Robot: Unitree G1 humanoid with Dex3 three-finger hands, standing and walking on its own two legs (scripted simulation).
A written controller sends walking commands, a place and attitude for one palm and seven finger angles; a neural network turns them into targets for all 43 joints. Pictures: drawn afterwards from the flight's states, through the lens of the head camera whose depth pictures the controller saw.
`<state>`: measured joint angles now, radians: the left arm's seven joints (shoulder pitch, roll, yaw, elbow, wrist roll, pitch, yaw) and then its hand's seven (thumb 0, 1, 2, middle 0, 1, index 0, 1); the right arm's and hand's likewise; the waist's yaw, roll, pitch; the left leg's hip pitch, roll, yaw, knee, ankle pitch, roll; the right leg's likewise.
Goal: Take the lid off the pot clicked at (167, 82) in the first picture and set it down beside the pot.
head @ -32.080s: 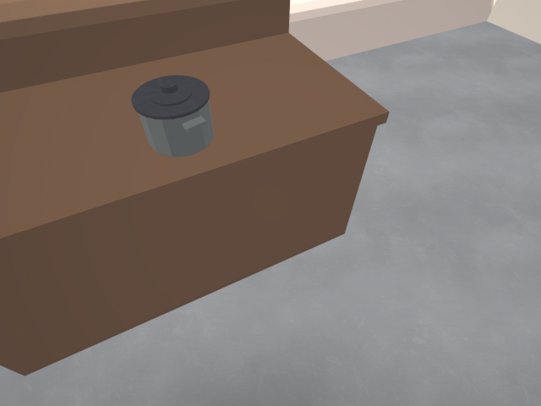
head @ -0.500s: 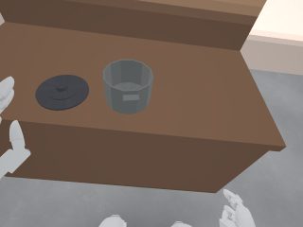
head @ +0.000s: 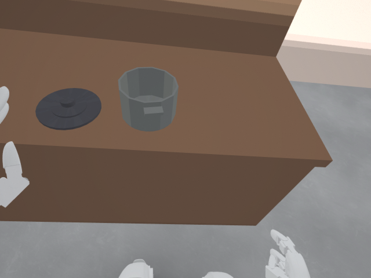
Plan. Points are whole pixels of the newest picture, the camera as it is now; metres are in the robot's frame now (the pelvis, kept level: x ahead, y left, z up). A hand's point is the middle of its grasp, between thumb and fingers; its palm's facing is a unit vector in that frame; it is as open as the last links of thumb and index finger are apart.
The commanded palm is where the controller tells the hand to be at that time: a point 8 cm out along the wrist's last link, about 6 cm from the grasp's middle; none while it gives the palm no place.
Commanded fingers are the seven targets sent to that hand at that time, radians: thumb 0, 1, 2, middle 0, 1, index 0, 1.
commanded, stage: step back with the hand held close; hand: left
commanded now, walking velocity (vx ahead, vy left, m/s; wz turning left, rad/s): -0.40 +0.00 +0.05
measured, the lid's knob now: (67, 101) +0.60 +0.38 -0.02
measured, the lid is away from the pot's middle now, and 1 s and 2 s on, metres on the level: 0.25 0.25 0.25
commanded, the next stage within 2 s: stop stepping back and stand still in 0.20 s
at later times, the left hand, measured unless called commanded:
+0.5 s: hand out of the picture +0.09 +0.25 +0.19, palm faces +0.18 -0.86 -0.47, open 7.5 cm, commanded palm +0.03 +0.31 +0.21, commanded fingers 0.00 0.90 0.90 -0.20 -0.30 -0.20 -0.30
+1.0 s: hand out of the picture -0.01 +0.31 +0.20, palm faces +0.23 -0.88 -0.42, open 7.5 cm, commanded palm -0.06 +0.36 +0.21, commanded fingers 0.00 0.90 0.90 -0.20 -0.30 -0.20 -0.30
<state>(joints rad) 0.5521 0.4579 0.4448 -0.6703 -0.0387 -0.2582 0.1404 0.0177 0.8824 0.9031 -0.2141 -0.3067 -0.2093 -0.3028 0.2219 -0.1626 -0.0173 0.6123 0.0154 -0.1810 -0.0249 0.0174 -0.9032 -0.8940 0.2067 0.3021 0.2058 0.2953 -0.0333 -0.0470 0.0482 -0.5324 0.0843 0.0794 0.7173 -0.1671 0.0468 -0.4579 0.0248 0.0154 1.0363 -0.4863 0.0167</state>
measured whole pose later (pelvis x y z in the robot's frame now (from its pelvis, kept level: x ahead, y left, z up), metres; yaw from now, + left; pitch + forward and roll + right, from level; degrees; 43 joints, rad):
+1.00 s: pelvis -0.22 +0.09 +0.00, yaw -6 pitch -1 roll -4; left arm 0.58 0.52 0.43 -0.69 -0.03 -0.23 0.10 0.02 0.88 0.90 -0.21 -0.31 -0.21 -0.30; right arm 0.27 -0.13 0.06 0.61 0.00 -0.09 0.03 0.02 -0.90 -0.89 0.21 0.30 0.21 0.30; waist -0.07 -0.07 -0.08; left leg -0.41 -0.02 0.07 0.83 -0.40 0.12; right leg -0.43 0.10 -0.08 1.08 -0.38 -0.04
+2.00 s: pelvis -0.19 +0.14 +0.01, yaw +1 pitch +4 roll -2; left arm 0.19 0.24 0.05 0.85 0.02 0.06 0.03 0.01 0.90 0.90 -0.20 -0.30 -0.20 -0.30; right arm 0.21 -0.16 -0.03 0.78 -0.04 0.00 -0.04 0.01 -0.91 -0.89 0.21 0.30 0.20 0.29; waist -0.04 -0.02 0.01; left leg -0.38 0.00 0.01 0.75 -0.45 0.04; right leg -0.42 0.01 0.04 0.99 -0.56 0.03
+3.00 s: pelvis -0.12 +0.12 +0.03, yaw +1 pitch +1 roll -1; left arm 0.21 0.16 0.02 1.03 0.01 -0.01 0.05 0.00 0.92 0.90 -0.20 -0.30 -0.20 -0.30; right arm 0.30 -0.12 -0.04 1.07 -0.01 0.00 -0.03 0.01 -0.92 -0.89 0.20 0.30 0.20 0.29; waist -0.03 -0.01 0.02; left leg -0.09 0.02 0.04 0.44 -0.36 0.01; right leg -0.20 0.03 0.02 0.45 -0.27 -0.01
